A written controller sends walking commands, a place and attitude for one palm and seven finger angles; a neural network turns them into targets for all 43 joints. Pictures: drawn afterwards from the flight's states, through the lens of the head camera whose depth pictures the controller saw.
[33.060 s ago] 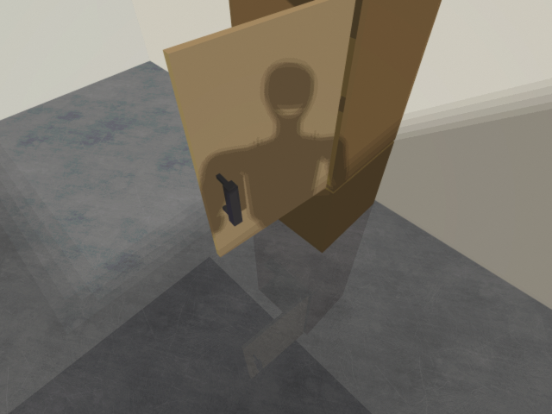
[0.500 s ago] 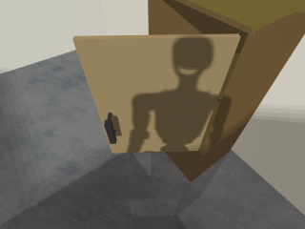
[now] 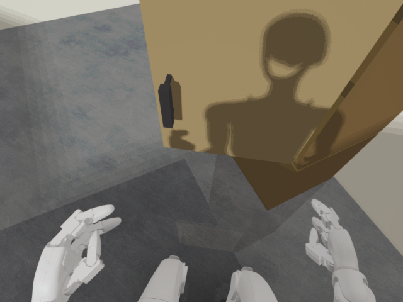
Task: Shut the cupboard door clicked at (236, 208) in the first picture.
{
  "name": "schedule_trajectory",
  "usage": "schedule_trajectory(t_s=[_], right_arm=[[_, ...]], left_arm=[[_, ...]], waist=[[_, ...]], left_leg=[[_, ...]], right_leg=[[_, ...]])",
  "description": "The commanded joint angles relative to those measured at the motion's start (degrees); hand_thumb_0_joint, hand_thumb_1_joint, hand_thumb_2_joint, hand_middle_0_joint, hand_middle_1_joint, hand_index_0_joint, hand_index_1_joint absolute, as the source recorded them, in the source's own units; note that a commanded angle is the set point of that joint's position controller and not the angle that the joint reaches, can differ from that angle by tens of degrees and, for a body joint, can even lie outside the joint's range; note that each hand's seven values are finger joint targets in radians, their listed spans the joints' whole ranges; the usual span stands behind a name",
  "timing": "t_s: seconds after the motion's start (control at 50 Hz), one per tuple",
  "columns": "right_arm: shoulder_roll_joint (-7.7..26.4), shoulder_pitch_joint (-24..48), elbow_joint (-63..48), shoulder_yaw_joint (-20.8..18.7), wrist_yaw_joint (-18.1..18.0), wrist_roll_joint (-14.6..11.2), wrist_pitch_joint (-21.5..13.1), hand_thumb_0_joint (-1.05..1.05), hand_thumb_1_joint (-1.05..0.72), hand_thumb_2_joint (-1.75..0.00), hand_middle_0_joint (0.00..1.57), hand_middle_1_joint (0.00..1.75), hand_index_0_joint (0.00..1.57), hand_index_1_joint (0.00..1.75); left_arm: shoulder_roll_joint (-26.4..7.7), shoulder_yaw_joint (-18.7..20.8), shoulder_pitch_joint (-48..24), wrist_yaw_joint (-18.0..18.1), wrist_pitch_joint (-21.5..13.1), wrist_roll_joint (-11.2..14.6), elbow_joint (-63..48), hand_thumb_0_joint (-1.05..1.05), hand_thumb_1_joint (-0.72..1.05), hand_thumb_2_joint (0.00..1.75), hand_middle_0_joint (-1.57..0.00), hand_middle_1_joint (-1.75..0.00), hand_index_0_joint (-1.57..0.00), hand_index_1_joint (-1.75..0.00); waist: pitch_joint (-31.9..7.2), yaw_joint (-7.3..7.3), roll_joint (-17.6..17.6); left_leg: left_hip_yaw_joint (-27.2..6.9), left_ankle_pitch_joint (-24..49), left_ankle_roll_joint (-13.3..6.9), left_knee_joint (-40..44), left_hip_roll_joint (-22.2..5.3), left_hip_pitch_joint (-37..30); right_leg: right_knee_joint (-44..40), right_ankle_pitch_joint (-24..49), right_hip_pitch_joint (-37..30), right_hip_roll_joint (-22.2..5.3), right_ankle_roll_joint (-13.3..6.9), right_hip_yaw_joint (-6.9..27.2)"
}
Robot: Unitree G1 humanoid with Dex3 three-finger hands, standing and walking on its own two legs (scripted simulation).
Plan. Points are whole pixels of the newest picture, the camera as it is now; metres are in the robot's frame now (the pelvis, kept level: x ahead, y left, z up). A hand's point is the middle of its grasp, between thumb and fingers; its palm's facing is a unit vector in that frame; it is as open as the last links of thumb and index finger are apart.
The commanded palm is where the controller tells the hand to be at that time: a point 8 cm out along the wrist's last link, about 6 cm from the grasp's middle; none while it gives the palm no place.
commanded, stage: raise the hand and make a fist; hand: left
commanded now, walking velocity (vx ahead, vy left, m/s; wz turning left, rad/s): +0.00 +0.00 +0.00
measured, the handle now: (168, 101) +0.54 +0.16 +0.03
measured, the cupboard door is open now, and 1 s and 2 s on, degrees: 56 56 56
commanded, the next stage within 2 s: bring the fist close to the handle in 1.40 s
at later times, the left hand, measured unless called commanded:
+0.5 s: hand (101, 238) +0.20 +0.20 +0.05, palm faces -0.03 -1.00 -0.03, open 3.5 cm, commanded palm +0.18 +0.26 +0.05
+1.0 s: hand (96, 215) +0.24 +0.22 +0.06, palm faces +0.01 -1.00 -0.04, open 3.1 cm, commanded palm +0.21 +0.26 +0.05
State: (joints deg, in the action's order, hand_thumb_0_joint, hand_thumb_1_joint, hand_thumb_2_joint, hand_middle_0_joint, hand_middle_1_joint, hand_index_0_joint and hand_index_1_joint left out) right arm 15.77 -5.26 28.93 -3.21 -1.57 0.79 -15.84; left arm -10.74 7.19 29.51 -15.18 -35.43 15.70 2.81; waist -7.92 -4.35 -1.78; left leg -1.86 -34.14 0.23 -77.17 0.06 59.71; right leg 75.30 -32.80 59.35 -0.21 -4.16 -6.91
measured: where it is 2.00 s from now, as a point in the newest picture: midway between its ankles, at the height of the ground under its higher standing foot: outside the picture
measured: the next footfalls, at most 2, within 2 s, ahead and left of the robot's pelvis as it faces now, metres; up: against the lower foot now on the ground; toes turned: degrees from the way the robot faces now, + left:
none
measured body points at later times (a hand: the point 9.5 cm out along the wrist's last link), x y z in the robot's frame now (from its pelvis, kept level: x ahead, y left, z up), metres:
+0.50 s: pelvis -0.01 +0.03 +0.00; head +0.07 +0.05 +0.44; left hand +0.20 +0.25 +0.05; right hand +0.16 -0.22 -0.07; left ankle +0.03 +0.12 -0.61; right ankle +0.04 -0.08 -0.61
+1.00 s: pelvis +0.01 +0.03 +0.01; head +0.10 +0.05 +0.45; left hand +0.23 +0.27 +0.06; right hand +0.21 -0.20 -0.06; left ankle +0.03 +0.12 -0.61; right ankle +0.04 -0.08 -0.61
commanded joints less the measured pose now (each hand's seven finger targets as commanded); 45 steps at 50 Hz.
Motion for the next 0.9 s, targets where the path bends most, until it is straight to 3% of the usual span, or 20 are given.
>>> schedule_trajectory(t_s=[0.0,0.02,0.04,0.08,0.12,0.16,0.22,0.28,0.34,0.38,0.44,0.52,0.56,0.62,0.68,0.72,0.78,0.82,0.84,0.88], right_arm=[[6.0,-4.4,-6.0,-1.0,-1.5,-0.6,-1.7,0.00,-0.90,-0.90,0.20,0.30,0.20,0.30],[6.1,-4.2,-6.2,-0.6,-1.9,-1.0,-1.2,0.00,-0.90,-0.90,0.20,0.30,0.20,0.30],[5.9,-4.8,-6.5,-0.6,-1.9,-1.5,-0.6,0.00,-0.90,-0.90,0.20,0.30,0.20,0.30],[5.7,-4.0,-8.4,-0.6,-2.1,-3.0,1.3,0.00,-0.90,-0.90,0.20,0.30,0.20,0.30],[5.0,-2.0,-10.4,-0.4,-2.2,-3.7,3.1,0.00,-0.90,-0.90,0.20,0.30,0.20,0.30],[3.8,-1.0,-12.1,-0.1,-2.1,-3.6,3.9,0.00,-0.90,-0.90,0.20,0.30,0.20,0.30],[2.4,-1.1,-11.2,0.5,-2.3,-2.5,3.5,0.00,-0.90,-0.90,0.20,0.30,0.20,0.30],[2.5,-3.6,-9.4,0.8,-1.5,-1.0,1.8,0.00,-0.90,-0.90,0.20,0.30,0.20,0.30],[4.2,-4.4,-7.8,0.6,-1.1,-0.6,0.6,0.00,-0.90,-0.90,0.20,0.30,0.20,0.30],[5.3,-5.0,-7.9,0.5,-1.3,-1.0,0.2,0.00,-0.90,-0.90,0.20,0.30,0.20,0.30],[6.6,-5.6,-9.3,0.1,-1.8,-2.0,0.2,0.00,-0.90,-0.90,0.20,0.30,0.20,0.30],[6.1,-5.2,-11.0,-0.2,-2.3,-1.9,1.5,0.00,-0.90,-0.90,0.20,0.30,0.20,0.30],[4.9,-5.2,-11.3,0.0,-2.1,-1.6,2.2,0.00,-0.90,-0.90,0.20,0.30,0.20,0.30],[4.6,-5.9,-10.5,0.2,-1.5,-1.0,3.2,0.00,-0.90,-0.90,0.20,0.30,0.20,0.30],[5.6,-6.3,-9.9,0.2,-0.9,-1.0,3.7,0.00,-0.90,-0.90,0.20,0.30,0.20,0.30],[6.3,-6.8,-10.1,0.4,-1.1,-1.2,4.0,0.00,-0.90,-0.90,0.20,0.30,0.20,0.30],[6.9,-7.2,-11.0,0.4,-1.7,-1.6,4.0,0.00,-0.90,-0.90,0.20,0.30,0.20,0.30],[6.5,-6.8,-11.2,0.5,-2.0,-1.4,3.9,0.00,-0.90,-0.90,0.20,0.30,0.20,0.30],[6.1,-6.7,-11.3,0.5,-2.0,-1.3,3.9,0.00,-0.90,-0.90,0.20,0.30,0.20,0.30],[5.1,-6.7,-11.2,0.6,-1.9,-1.1,3.9,0.00,-0.90,-0.90,0.20,0.30,0.20,0.30]], left_arm=[[-5.3,-3.4,-14.9,-1.7,-4.8,0.1,-23.7,0.00,0.90,0.90,-0.68,-0.82,-0.68,-0.82],[-5.9,-3.0,-12.6,-2.6,-1.6,0.0,-20.3,0.00,0.90,0.90,-0.69,-0.84,-0.69,-0.84],[-5.3,-3.2,-9.3,-3.3,2.1,-0.1,-16.6,0.00,0.90,0.90,-0.71,-0.86,-0.71,-0.86],[-5.7,-1.5,-2.4,-4.3,11.0,-0.3,-10.7,0.00,0.90,0.90,-0.75,-0.90,-0.75,-0.90],[-8.4,2.9,0.4,-3.5,18.6,0.3,-8.7,0.00,0.90,0.90,-0.79,-0.94,-0.79,-0.94],[-9.5,6.5,-0.6,-0.6,21.1,1.2,-15.0,0.00,0.90,0.90,-0.82,-0.98,-0.82,-0.98],[-9.9,9.6,-4.0,6.2,16.2,1.4,-21.3,0.00,0.90,0.90,-0.88,-1.04,-0.88,-1.04],[-6.6,4.3,-5.6,9.3,6.9,-0.5,-23.6,0.00,0.90,0.90,-0.93,-1.10,-0.93,-1.10],[-4.4,-1.5,-7.5,7.4,1.4,-2.2,-19.7,0.00,0.90,0.90,-0.99,-1.16,-0.99,-1.16],[-3.0,-4.6,-5.6,4.5,1.4,-2.5,-15.2,0.00,0.90,0.90,-1.02,-1.20,-1.02,-1.20],[-6.1,-3.1,-5.1,1.5,4.9,-2.2,-14.0,0.00,0.90,0.90,-1.08,-1.26,-1.08,-1.26],[-13.1,6.3,-4.9,3.8,7.6,-0.7,-22.0,0.00,0.90,0.90,-1.15,-1.34,-1.15,-1.34],[-10.6,6.4,-3.4,6.1,7.0,0.4,-25.4,0.00,0.90,0.90,-1.19,-1.38,-1.19,-1.38],[-7.4,4.3,-2.9,8.2,6.2,-0.1,-23.0,0.00,0.90,0.90,-1.24,-1.44,-1.24,-1.44],[-3.8,-1.3,-3.6,6.4,6.8,-2.1,-16.7,0.00,0.90,0.90,-1.30,-1.50,-1.30,-1.50],[-4.1,-3.1,-4.9,4.1,8.3,-3.0,-13.2,0.00,0.90,0.90,-1.30,-1.50,-1.30,-1.50],[-7.9,-0.4,-8.0,1.3,9.7,-2.7,-14.5,0.00,0.90,0.90,-1.30,-1.50,-1.30,-1.50],[-11.6,4.1,-10.0,1.2,9.2,-1.4,-18.6,0.00,0.90,0.90,-1.30,-1.50,-1.30,-1.50],[-12.0,5.5,-10.1,1.4,8.5,-0.6,-21.2,0.00,0.90,0.90,-1.30,-1.50,-1.30,-1.50],[-11.7,7.6,-8.6,2.6,6.9,0.9,-23.2,0.00,0.90,0.90,-1.30,-1.50,-1.30,-1.50]], waist=[[-14.8,8.03,6.0],[-13.9,7.48,6.1],[-13.8,7.32,3.3],[-13.1,4.89,-1.7],[-14.6,1.65,-2.7],[-17.0,0.20,-1.7],[-16.3,-0.52,0.6],[-14.2,1.92,4.1],[-10.4,5.46,4.1],[-7.6,6.54,3.4],[-9.2,5.53,3.5],[-17.8,1.41,7.0],[-19.5,0.84,8.8],[-16.6,2.52,7.7],[-11.5,5.59,5.0],[-8.8,6.82,2.9],[-11.6,5.95,3.1],[-15.2,4.05,6.6],[-18.6,3.19,7.9],[-20.9,2.13,8.1]], left_leg=[[-1.4,11.2,-2.8,7.6,0.1,-6.1],[-1.3,10.9,-2.9,7.6,0.2,-5.1],[-1.4,9.3,-2.6,8.1,0.4,-3.6],[-1.2,7.2,-2.4,10.8,0.5,-1.4],[-0.4,7.5,-2.2,12.4,1.1,-0.8],[-0.4,9.4,-1.8,13.5,1.4,-2.2],[-1.0,12.2,-1.6,14.1,0.6,-3.7],[-2.1,12.5,-1.2,14.9,0.3,-6.1],[-2.8,7.5,-1.3,13.7,0.3,-4.5],[-3.4,1.9,-1.4,14.4,0.4,-2.8],[-4.6,-2.5,-1.5,17.1,0.5,-3.3],[-4.4,4.7,-1.0,18.7,0.7,-7.9],[-4.1,12.2,-0.2,18.3,0.5,-11.4],[-4.0,16.0,0.0,16.8,0.2,-11.2],[-4.2,12.2,0.0,15.7,-0.1,-8.4],[-4.6,9.4,-0.6,15.9,-0.1,-6.6],[-4.2,9.4,-0.9,15.7,0.1,-7.0],[-3.8,13.3,-0.5,15.4,0.4,-8.8],[-3.5,16.3,-0.2,15.2,0.4,-10.8],[-3.0,21.1,0.1,14.6,0.5,-12.3]], right_leg=[[-14.0,6.5,-7.1,1.3,2.1,9.6],[-14.5,5.5,-7.6,1.3,2.0,9.8],[-15.4,3.6,-8.3,1.0,2.5,9.3],[-18.0,-0.6,-11.8,0.5,3.1,9.6],[-19.5,-2.1,-16.6,0.1,3.2,10.6],[-19.0,0.0,-19.3,-0.5,3.4,10.2],[-16.3,4.9,-18.0,0.5,2.7,8.0],[-13.0,6.6,-11.2,1.1,2.0,4.8],[-12.7,2.1,-5.0,1.0,1.9,4.6],[-13.6,-2.0,-2.7,0.8,1.9,4.7],[-14.0,-3.3,-4.0,0.6,1.9,4.7],[-12.3,3.1,-9.8,1.2,1.5,3.9],[-11.1,8.7,-10.9,1.4,1.4,2.9],[-10.8,11.1,-9.0,2.0,1.5,2.1],[-11.4,8.9,-5.7,1.8,2.0,1.8],[-12.4,7.3,-5.1,1.8,1.9,2.1],[-12.9,7.4,-6.8,1.6,1.9,2.9],[-11.8,10.2,-8.8,1.8,1.4,3.2],[-11.3,12.3,-10.1,1.7,1.3,3.3],[-10.4,16.1,-11.8,1.8,1.4,3.2]])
